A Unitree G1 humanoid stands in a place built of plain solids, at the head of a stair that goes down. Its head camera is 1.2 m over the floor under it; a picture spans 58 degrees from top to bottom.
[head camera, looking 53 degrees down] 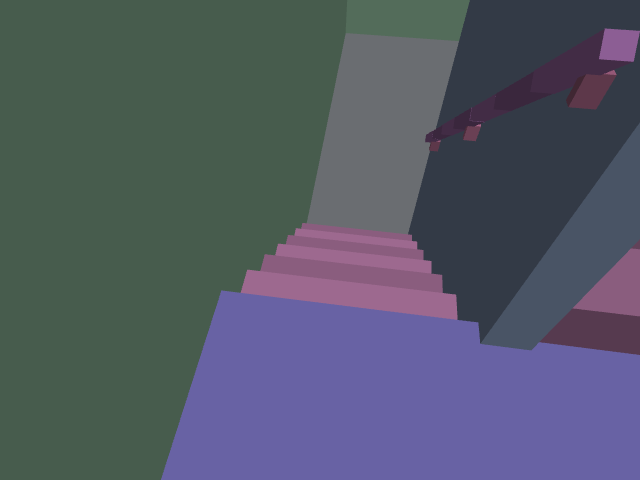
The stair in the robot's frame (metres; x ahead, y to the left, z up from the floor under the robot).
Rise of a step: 0.21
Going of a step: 0.22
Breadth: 0.80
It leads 8 degrees to the right of straight ahead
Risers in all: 7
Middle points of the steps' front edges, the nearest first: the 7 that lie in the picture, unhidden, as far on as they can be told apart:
0.65 -0.08 0.00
0.86 -0.11 -0.21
1.08 -0.14 -0.42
1.30 -0.17 -0.63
1.52 -0.21 -0.84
1.74 -0.24 -1.06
1.96 -0.27 -1.27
